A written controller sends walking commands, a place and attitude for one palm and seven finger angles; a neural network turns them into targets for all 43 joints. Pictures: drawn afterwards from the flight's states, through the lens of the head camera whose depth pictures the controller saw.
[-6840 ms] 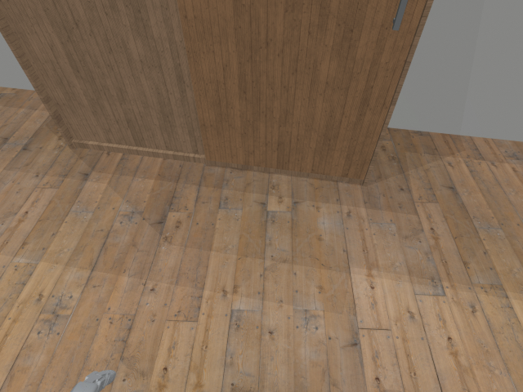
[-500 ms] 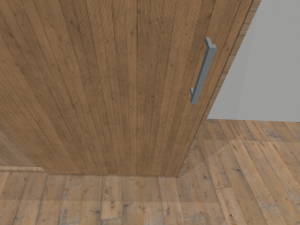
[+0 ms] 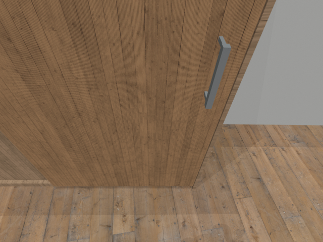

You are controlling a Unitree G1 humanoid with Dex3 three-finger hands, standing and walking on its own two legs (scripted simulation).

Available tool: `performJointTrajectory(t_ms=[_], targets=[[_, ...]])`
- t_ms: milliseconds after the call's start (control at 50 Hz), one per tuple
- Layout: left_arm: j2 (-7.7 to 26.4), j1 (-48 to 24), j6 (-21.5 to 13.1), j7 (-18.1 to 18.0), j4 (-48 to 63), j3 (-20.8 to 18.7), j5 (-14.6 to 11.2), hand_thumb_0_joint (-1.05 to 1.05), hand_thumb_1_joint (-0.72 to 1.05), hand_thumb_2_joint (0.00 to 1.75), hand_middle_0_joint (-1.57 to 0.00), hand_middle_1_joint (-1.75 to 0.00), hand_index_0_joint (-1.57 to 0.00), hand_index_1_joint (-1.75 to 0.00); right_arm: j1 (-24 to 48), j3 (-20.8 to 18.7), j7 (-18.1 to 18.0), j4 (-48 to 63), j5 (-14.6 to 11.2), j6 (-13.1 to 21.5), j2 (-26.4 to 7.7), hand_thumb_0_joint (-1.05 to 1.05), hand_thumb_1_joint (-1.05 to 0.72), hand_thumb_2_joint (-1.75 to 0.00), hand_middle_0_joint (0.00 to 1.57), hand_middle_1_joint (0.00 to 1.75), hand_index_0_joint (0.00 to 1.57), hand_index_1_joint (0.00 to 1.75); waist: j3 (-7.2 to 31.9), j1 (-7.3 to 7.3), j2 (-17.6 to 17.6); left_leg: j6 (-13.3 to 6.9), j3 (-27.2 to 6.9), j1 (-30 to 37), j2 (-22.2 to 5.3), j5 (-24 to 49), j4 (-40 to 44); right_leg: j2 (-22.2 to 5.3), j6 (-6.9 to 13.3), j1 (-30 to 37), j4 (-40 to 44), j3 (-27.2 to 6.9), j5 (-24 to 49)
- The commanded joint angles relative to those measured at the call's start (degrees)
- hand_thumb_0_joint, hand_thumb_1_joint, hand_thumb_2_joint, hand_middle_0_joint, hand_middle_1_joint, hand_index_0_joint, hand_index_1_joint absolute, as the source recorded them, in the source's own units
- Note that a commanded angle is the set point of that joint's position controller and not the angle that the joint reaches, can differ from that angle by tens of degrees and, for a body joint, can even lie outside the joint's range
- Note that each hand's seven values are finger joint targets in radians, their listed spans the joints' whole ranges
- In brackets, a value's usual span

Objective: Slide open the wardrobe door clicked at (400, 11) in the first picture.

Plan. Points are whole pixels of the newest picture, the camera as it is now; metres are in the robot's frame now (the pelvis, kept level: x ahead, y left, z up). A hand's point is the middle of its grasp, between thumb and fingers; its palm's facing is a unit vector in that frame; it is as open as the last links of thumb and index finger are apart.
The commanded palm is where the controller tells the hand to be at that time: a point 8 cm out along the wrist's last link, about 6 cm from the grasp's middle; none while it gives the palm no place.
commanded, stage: look again from close up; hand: right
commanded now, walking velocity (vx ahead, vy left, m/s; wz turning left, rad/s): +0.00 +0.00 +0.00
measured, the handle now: (214, 75) +0.52 -0.11 +0.15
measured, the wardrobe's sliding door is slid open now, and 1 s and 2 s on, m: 0.00 0.00 0.00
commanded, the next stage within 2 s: raise the hand with hooked fingers in 0.42 s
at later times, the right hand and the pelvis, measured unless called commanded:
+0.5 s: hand out of the picture +0.01 -0.18 -0.17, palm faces +0.02 +0.98 -0.20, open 7.4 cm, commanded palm none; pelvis +0.00 +0.00 +0.00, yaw +0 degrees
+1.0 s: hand out of the picture +0.14 -0.21 -0.02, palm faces +0.09 +1.00 +0.00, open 8.9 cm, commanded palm +0.13 -0.26 +0.00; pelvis -0.01 -0.02 -0.06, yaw -2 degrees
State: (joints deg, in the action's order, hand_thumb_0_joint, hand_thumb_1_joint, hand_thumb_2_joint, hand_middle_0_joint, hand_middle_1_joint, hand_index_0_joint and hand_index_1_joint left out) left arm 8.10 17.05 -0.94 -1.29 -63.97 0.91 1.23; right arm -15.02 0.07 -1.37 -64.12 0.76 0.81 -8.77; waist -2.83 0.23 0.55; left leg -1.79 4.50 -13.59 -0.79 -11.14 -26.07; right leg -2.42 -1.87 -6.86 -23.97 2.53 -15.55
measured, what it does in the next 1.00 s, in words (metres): lowers itself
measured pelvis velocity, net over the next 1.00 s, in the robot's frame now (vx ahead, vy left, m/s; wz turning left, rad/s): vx -0.01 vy -0.02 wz -0.03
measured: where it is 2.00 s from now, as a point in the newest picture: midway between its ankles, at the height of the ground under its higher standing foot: outside the picture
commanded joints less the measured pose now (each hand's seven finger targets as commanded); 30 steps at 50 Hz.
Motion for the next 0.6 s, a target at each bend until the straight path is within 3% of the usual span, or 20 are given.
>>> performJointTrajectory(t_ms=[0,180,480,500,520,540,560,580], targets=[[5.2,4.9,-0.9,-0.5,1.1,-1.2,-0.3,0.00,0.90,0.90,-0.20,-0.30,-0.20,-0.30,-2.4,-1.6,-0.3,2.3,-0.1,0.9,-6.9,0.00,-0.90,-0.90,0.20,0.30,0.20,0.30,-1.5,0.05,-0.3,-0.8,-7.1,2.6,-5.9,-0.9,5.9,-3.2,2.5,-5.9,5.0,-2.6,3.7],[5.1,5.0,-1.0,-0.6,0.9,-1.2,-0.4,0.00,0.90,0.90,-0.20,-0.30,-0.20,-0.30,-2.5,-1.7,-0.4,2.3,-0.1,0.9,-6.8,0.00,-0.90,-0.90,0.20,0.30,0.20,0.30,-1.4,0.24,-1.2,-0.9,-6.9,3.6,-5.9,1.8,5.0,-3.4,2.5,-6.2,5.0,-2.7,4.7],[5.6,4.2,-1.0,-0.6,1.0,-1.5,-0.3,0.00,0.90,0.90,-0.20,-0.30,-0.20,-0.30,-2.2,-1.8,-0.3,2.6,-0.1,0.9,-7.2,0.00,-0.90,-0.90,0.20,0.30,0.20,0.30,-1.1,0.24,0.4,-0.9,-6.9,3.4,-5.9,2.2,5.0,-3.5,2.6,-5.5,4.9,-2.9,5.5],[7.6,-3.0,-1.3,0.0,4.4,-2.2,-0.9,0.00,0.90,0.90,-0.20,-0.30,-0.20,-0.30,-8.7,-1.4,-2.6,-0.4,0.0,1.5,-7.5,0.00,-0.90,-0.90,0.20,0.30,0.20,0.30,0.8,2.85,-0.6,0.3,-9.3,4.3,-9.3,25.3,2.6,-4.3,1.0,-7.5,-6.8,0.4,5.0],[17.0,-3.5,-10.5,-3.0,24.9,-2.5,-3.9,0.00,0.90,0.90,-0.20,-0.30,-0.20,-0.30,36.8,-7.5,-1.4,87.9,-13.0,14.8,-20.0,0.00,-0.88,-0.89,0.20,0.32,0.20,0.32,28.5,-4.71,9.0,0.3,-7.3,12.4,-4.1,15.9,0.2,2.9,3.0,4.2,1.1,-1.2,9.7],[11.3,-8.0,-15.2,-5.0,22.3,-1.0,-4.0,0.00,0.90,0.90,-0.20,-0.30,-0.20,-0.30,25.2,-14.0,-4.9,83.9,-9.8,14.5,-25.7,0.00,-0.85,-0.88,0.20,0.33,0.20,0.33,23.1,-1.20,13.8,-0.2,-6.3,9.4,-1.1,7.2,-2.4,2.3,2.9,4.1,0.3,2.0,9.7],[8.9,-7.4,-17.9,-4.6,24.5,-1.6,-3.6,0.00,0.90,0.90,-0.20,-0.30,-0.20,-0.30,-3.5,-1.5,-4.7,69.7,-9.4,7.0,-4.0,0.00,-0.83,-0.87,0.21,0.34,0.21,0.34,16.7,-0.57,11.0,-0.2,-0.4,5.8,-0.6,2.1,-2.9,1.8,2.6,-2.9,1.6,0.2,9.2],[10.2,-6.4,-19.0,-4.7,21.9,-1.8,-4.8,0.00,0.90,0.90,-0.20,-0.30,-0.20,-0.30,-5.3,-0.5,-4.5,63.9,-11.6,4.9,0.6,0.00,-0.81,-0.86,0.21,0.36,0.21,0.36,8.2,-1.68,2.8,1.1,0.2,0.4,-0.7,-0.6,-1.1,1.8,2.0,-6.8,-0.1,-1.2,5.0]])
